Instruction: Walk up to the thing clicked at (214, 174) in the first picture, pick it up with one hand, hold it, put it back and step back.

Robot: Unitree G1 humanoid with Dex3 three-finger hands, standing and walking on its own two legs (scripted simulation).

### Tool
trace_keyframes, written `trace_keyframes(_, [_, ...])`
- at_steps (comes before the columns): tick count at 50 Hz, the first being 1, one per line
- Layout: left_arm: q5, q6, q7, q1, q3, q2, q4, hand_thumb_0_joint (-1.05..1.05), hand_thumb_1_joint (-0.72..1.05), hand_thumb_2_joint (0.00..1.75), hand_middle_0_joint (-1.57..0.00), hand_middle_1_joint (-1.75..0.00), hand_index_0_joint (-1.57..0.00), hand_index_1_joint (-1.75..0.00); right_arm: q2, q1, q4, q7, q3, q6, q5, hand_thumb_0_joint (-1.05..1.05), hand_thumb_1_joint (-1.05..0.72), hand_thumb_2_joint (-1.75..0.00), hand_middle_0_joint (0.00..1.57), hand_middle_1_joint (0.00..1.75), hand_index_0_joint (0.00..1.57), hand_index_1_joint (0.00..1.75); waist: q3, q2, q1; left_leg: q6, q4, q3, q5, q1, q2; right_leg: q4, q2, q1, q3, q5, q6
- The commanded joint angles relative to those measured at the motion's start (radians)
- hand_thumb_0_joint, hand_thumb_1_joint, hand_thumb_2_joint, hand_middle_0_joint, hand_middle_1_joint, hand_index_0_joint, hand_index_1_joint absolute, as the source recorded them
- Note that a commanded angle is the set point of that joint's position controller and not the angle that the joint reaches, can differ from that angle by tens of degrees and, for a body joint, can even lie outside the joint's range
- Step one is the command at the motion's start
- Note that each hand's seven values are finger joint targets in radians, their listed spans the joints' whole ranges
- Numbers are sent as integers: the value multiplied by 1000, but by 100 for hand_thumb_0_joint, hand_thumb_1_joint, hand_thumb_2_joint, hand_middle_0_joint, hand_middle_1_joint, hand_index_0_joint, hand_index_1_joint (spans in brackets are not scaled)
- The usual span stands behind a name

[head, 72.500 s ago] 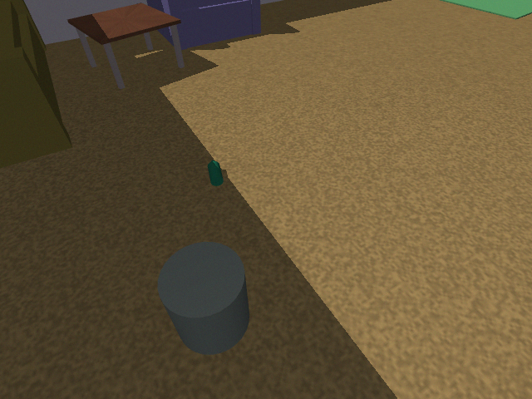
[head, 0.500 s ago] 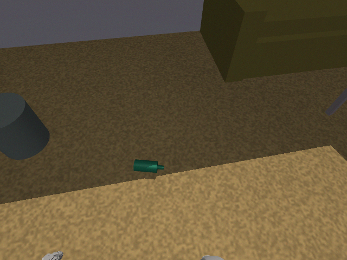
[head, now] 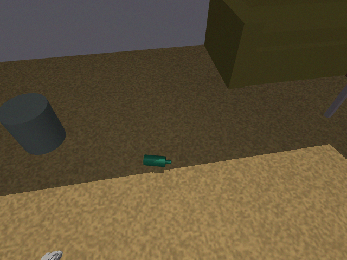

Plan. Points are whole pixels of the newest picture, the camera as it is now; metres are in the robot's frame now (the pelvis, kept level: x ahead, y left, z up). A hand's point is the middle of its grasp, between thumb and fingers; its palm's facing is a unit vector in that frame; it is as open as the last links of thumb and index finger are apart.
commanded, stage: walk up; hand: left
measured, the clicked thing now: (157, 161) +0.84 +0.16 -0.72
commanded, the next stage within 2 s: stand in 1.14 s
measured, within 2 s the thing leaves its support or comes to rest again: neither
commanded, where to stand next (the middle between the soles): +0.46 -0.07 m, yaw +2 degrees
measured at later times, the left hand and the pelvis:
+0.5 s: hand out of the picture +0.05 +0.25 -0.14, palm faces +0.00 -0.94 -0.35, open 7.4 cm; pelvis -0.01 +0.00 +0.01, yaw -2 degrees
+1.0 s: hand out of the picture +0.15 +0.25 -0.14, palm faces -0.04 -0.93 -0.36, open 7.4 cm; pelvis +0.02 -0.01 +0.01, yaw -3 degrees
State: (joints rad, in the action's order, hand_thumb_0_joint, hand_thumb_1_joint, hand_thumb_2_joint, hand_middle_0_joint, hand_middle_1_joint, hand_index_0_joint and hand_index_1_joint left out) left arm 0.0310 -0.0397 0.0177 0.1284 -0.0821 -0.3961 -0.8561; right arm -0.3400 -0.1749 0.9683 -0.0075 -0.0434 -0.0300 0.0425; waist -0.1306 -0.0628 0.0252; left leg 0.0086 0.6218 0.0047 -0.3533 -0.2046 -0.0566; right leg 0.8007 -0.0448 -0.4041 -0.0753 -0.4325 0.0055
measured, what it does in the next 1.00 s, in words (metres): steps on the spot: right foot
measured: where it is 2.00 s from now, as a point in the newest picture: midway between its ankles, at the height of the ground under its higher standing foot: outside the picture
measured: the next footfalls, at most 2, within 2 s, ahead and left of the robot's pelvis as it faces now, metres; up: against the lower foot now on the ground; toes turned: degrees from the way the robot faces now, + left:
right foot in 0.22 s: +0.02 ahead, -0.13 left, +0.00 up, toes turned -2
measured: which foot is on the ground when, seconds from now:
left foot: down 0.00-1.00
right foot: up 0.00-0.20, down 0.22-1.00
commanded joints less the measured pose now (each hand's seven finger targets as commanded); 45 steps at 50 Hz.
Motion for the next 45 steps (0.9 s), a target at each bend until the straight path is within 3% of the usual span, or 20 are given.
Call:
trace_keyframes(1, [-13,15,-8,-22,-60,-208,32,0,90,90,-20,-30,-20,-30,-318,160,-116,-12,-69,60,9,0,-90,-90,20,30,20,30,-16,186,-6,197,-417,385,-237,-288,358,217,41,70,-100,-63,15])
trace_keyframes(3, [-23,21,-20,77,-48,-178,-3,0,90,90,-20,-30,-20,-30,-249,185,-123,-12,-51,72,9,0,-90,-90,20,30,20,30,24,218,33,135,-349,224,-74,-133,261,153,65,12,-72,13,12])
trace_keyframes(6, [-13,36,-37,9,-42,-161,-2,0,90,90,-20,-30,-20,-30,-268,87,-88,-3,-66,70,9,0,-90,-90,20,30,20,30,52,238,-42,126,-344,225,-189,-37,235,-92,51,57,-2,-42,-8])
trace_keyframes(8, [-7,50,-33,46,-36,-151,-15,0,90,90,-20,-30,-20,-30,-278,88,-99,2,-72,57,9,0,-90,-90,20,30,20,30,88,258,-36,146,-297,198,-180,-18,252,-241,50,130,54,-37,-2])
trace_keyframes(10, [-1,69,-20,119,-37,-140,-68,0,90,90,-20,-30,-20,-30,-247,85,-98,5,-61,43,-5,0,-90,-90,20,30,20,30,118,218,1,111,-167,122,-57,-37,207,-476,75,274,58,110,22])
trace_keyframes(11, [8,80,-13,142,-47,-173,-82,0,90,90,-20,-30,-20,-30,-211,68,-101,4,-51,40,-14,0,-90,-90,20,30,20,30,154,140,4,77,-61,83,24,-94,173,-482,37,371,-31,169,34])
trace_keyframes(12, [21,92,-7,158,-61,-227,-82,0,90,90,-20,-30,-20,-30,-176,63,-122,5,-39,44,-26,0,-90,-90,20,30,20,30,161,-21,7,23,89,28,10,-236,97,-509,-97,448,-255,185,83])
trace_keyframes(13, [14,90,-6,98,-65,-288,-61,0,90,90,-20,-30,-20,-30,-174,86,-123,0,-36,43,-25,0,-90,-90,20,30,20,30,127,-84,18,-5,158,11,-194,-268,47,-549,-246,310,-431,-22,185])
trace_keyframes(14, [16,87,-9,34,-62,-305,-35,0,90,90,-20,-30,-20,-30,-218,70,-104,-1,-54,44,-21,0,-90,-90,20,30,20,30,68,-69,-1,-10,213,60,-216,-173,77,-555,-300,139,-472,-95,239])
trace_keyframes(18, [0,94,-12,24,-36,-198,-37,0,90,90,-20,-30,-20,-30,-186,52,-76,9,-45,66,-24,0,-90,-90,20,30,20,30,82,-81,-22,-1,1,20,-66,-131,78,-470,-163,224,-214,247,145])
trace_keyframes(21, [-12,81,-19,3,-18,-176,-33,0,90,90,-20,-30,-20,-30,-187,-24,-41,0,-54,81,-19,0,-90,-90,20,30,20,30,155,-45,-61,15,-227,39,194,125,81,-313,-92,138,-88,463,71])
trace_keyframes(23, [-28,75,-18,15,-1,-114,-27,0,90,90,-20,-30,-20,-30,-256,-24,-42,-9,-70,90,-11,0,-90,-90,20,30,20,30,199,116,-46,102,-310,294,245,209,283,-157,35,38,13,258,11])
trace_keyframes(24, [-28,67,-14,45,-9,-139,-51,0,90,90,-20,-30,-20,-30,-299,29,-52,-4,-73,89,-18,0,-90,-90,20,30,20,30,172,135,-13,181,-314,345,91,110,358,-153,47,76,49,-3,16])
trace_keyframes(25, [-19,68,-14,48,-15,-164,-72,0,90,90,-20,-30,-20,-30,-308,70,-55,1,-75,84,-19,0,-90,-90,20,30,20,30,125,138,-13,203,-325,342,-15,-2,370,-140,23,143,46,-47,22])
trace_keyframes(27, [-16,75,-20,47,-12,-144,-81,0,90,90,-20,-30,-20,-30,-269,109,-63,5,-62,79,-11,0,-90,-90,20,30,20,30,82,174,1,136,-326,240,1,-42,295,-252,24,180,31,25,35])
trace_keyframes(30, [-20,91,-14,73,-16,-163,-113,0,90,90,-20,-30,-20,-30,-216,129,-57,3,-41,80,-27,0,-90,-90,20,30,20,30,104,154,19,36,-191,100,254,-85,176,-397,-28,314,-48,351,45])
trace_keyframes(33, [-14,96,-11,28,-24,-236,-107,0,90,90,-20,-30,-20,-30,-185,94,-47,3,-37,74,-26,0,-90,-90,20,30,20,30,116,34,-16,5,-85,12,97,-90,95,-419,-154,299,-202,316,126])
trace_keyframes(36, [-23,96,-6,-26,-15,-199,-89,0,90,90,-20,-30,-20,-30,-201,55,-16,0,-41,86,-25,0,-90,-90,20,30,20,30,181,17,-35,24,-145,42,363,13,141,-344,-103,323,-82,586,81])
trace_keyframes(40, [-26,88,0,-23,-11,-177,-96,0,90,90,-20,-30,-20,-30,-214,46,-7,-7,-47,85,-35,0,-90,-90,20,30,20,30,230,19,-24,61,-98,40,625,109,170,-268,-46,311,3,666,41])
trace_keyframes(45, [-24,80,2,-46,-8,-174,-92,0,90,90,-20,-30,-20,-30,-221,76,-9,-9,-51,75,-33,0,-90,-90,20,30,20,30,199,71,-21,71,-104,54,483,56,170,-248,-38,288,-7,519,59])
